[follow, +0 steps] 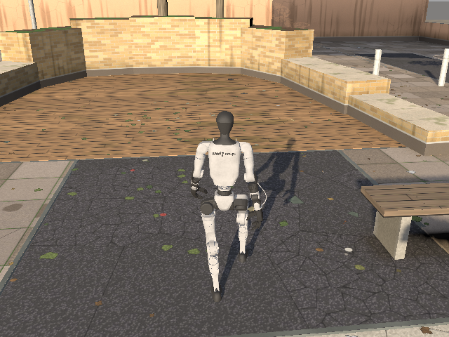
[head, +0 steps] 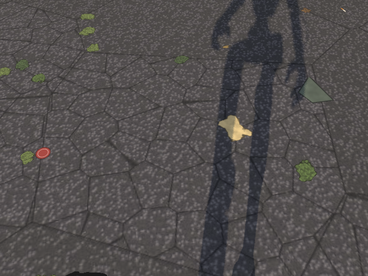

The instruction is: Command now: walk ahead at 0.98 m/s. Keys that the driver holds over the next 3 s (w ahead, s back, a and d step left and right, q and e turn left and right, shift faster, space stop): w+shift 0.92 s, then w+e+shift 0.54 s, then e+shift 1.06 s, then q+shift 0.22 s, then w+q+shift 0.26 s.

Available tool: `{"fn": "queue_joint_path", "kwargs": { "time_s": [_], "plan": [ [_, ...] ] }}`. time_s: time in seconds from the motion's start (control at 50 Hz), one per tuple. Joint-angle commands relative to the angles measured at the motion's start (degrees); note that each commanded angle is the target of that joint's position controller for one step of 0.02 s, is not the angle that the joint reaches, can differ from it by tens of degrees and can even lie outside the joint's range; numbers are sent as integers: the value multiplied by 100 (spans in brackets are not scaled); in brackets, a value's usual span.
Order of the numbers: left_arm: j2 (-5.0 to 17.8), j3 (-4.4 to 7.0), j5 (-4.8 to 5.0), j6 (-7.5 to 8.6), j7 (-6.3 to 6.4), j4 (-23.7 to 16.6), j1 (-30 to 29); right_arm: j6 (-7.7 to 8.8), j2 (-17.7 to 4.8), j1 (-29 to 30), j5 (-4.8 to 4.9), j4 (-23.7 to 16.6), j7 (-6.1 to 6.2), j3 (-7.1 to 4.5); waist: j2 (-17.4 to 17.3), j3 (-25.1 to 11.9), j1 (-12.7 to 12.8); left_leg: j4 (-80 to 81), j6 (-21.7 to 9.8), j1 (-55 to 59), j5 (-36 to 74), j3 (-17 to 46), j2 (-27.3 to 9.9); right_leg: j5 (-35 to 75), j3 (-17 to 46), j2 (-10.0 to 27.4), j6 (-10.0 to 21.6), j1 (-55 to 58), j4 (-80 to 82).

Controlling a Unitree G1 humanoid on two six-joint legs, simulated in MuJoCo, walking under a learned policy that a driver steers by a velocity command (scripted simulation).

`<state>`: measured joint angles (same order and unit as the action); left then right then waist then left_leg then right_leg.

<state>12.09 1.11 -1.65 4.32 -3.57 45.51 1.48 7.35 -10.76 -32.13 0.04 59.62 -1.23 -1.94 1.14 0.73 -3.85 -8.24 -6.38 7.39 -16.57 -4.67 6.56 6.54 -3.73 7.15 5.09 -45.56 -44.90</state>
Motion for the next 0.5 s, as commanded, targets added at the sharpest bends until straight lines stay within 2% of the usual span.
{"fn": "queue_joint_path", "kwargs": {
  "time_s": [0.02, 0.06, 0.08, 0.1, 0.12, 0.14, 0.16, 0.18, 0.2, 0.22, 0.24, 0.26, 0.28, 0.32, 0.34, 0.38, 0.42, 0.46, 0.5],
  "plan": [
    [173, -57, 81, 48, -6, -446, -718, 153, -790, 38, 33, -307, 72, -60, -249, 913, 179, 902, -199, -1089, 4038, 377, -1425, 534, -455, -419, 148, 1229, 993],
    [377, -6, 50, 68, 61, -457, -656, 102, -1020, -6, -35, -267, 137, -70, -479, 560, 305, 247, -90, -71, 6163, 238, -1566, 27, -595, -821, 299, 1488, 1336],
    [513, 44, 54, 65, 111, -406, -384, 41, -1169, 3, -103, -243, 196, -100, -694, 276, 478, -323, -49, 269, 7123, 228, -1658, -426, -622, -1046, 344, 1808, 1345],
    [722, 127, 61, 68, 173, -239, 348, -43, -1318, 74, -194, -219, 259, -139, -853, -155, 873, -1305, -33, 406, 7668, 237, -1769, -805, -482, -1176, 440, 2501, 1370],
    [940, 240, 70, 59, 262, 107, 1471, -136, -1435, 258, -264, -242, 304, -182, -917, -740, 1374, -2671, -65, 268, 7613, 193, -1808, -1184, -381, -1227, 542, 3546, 1446],
    [1187, 367, -14, 36, 365, 419, 2562, -173, -1384, 518, -273, -317, 305, -192, -797, -1197, 1882, -4344, -102, -667, 6466, 118, -1622, -1666, -35, -835, 692, 4911, 1463],
    [1656, 507, -179, 17, 447, 501, 3087, -123, -603, 349, -174, -545, 189, -39, 374, -1741, 1611, -6661, -101, -2609, 2414, 135, -903, -3319, 1901, 674, 1008, 6421, 1326],
    [1602, 542, -169, 15, 319, 520, 2808, 0, -381, -181, 169, -672, 72, 3, 1513, -2291, 1028, -8085, -36, -4436, -911, 919, -87, -4280, 5156, 1571, 1643, 7293, 2625],
    [1174, 498, -74, 47, 244, 511, 2204, 17, -800, 649, 107, -839, 145, -56, 578, -1281, 973, -7922, -215, -5041, -232, 1057, -636, -4247, 4484, 1203, 1360, 6570, 2999],
    [797, 414, -30, 108, 212, 552, 1931, 33, -820, 1173, 63, -977, 130, -59, -30, -627, 878, -7559, -223, -4988, 200, 985, -839, -3538, 3586, 1057, 1232, 5605, 3130],
    [545, 354, -76, 155, 203, 618, 1764, 3, -676, 1331, -10, -1006, 98, -27, -453, -245, 632, -7190, -207, -4731, 301, 1003, -1037, -3023, 3006, 836, 1061, 4805, 3286],
    [381, 282, -65, 195, 232, 704, 1753, -83, -534, 1338, -140, -1058, 39, 1, -454, -31, 386, -6953, -150, -4472, 317, 1038, -1164, -2767, 2528, 568, 881, 4166, 3398],
    [319, 239, -25, 236, 264, 812, 1799, -181, -363, 1223, -223, -1074, -45, 49, -212, 69, 190, -6714, -47, -4296, 298, 1012, -1276, -2787, 2240, 448, 814, 3738, 3572],
    [415, 234, 101, 339, 273, 951, 1995, -288, -300, 1616, -287, -1267, -134, 87, -73, 465, 113, -6334, 135, -4640, 393, 835, -1483, -2478, 1796, 284, 777, 3368, 3895],
    [499, 240, 118, 371, 258, 954, 2054, -308, -363, 1984, -295, -1415, -158, 101, -101, 617, 153, -6025, 198, -4839, 669, 658, -1527, -2176, 1523, 148, 750, 3253, 4066],
    [583, 236, 132, 417, 215, 964, 2254, -287, -455, 2796, -281, -1753, -187, 141, -98, 889, 310, -4922, 273, -4899, 1432, 326, -1533, -1063, 985, -105, 710, 3092, 4267],
    [615, 225, 202, 473, 203, 976, 2412, -227, -383, 3294, -211, -1924, -247, 223, -122, 921, 433, -3592, 231, -4122, 2361, -15, -1332, -1, 560, -311, 522, 2879, 4398],
    [816, 235, 255, 513, 235, 1072, 2735, -211, -404, 3649, -125, -2009, -266, 252, -54, 899, 600, -2881, 107, -3678, 2965, -238, -1108, 952, 489, -126, 427, 3364, 4708],
    [979, 238, 208, 479, 276, 1134, 2830, -211, -602, 3750, -122, -2058, -212, 218, 108, 786, 582, -2386, -38, -3691, 2891, -292, -905, 2251, 298, 25, 363, 4422, 4471]
  ]
}}
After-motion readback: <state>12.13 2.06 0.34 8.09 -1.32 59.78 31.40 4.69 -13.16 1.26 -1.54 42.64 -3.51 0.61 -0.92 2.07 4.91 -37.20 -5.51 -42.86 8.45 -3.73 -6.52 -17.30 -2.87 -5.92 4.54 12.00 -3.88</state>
